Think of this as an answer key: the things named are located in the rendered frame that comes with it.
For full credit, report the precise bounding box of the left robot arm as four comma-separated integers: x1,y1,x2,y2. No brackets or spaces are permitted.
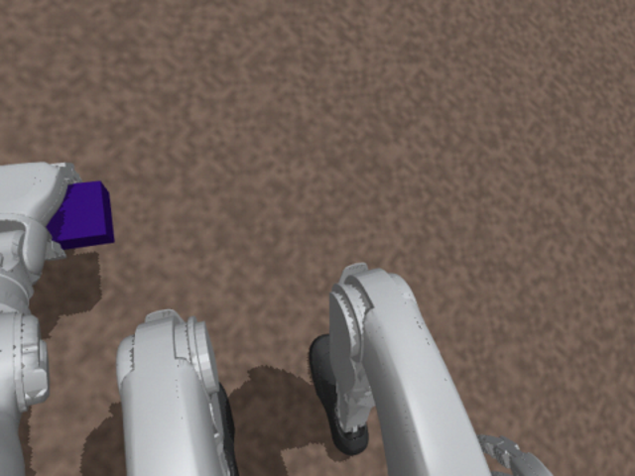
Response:
0,213,50,476

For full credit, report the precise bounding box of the left robot foot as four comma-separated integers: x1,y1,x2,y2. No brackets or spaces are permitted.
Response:
217,383,239,476

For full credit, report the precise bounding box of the right robot foot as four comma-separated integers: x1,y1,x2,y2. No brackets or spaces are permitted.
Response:
309,334,369,455

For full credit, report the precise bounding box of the left robot hand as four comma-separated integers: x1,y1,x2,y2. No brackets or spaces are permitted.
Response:
0,162,82,261

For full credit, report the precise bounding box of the small box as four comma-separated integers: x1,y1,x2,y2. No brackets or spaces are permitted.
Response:
47,180,115,250

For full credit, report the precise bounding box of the right robot hand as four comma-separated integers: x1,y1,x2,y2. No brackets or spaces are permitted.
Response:
477,434,554,476

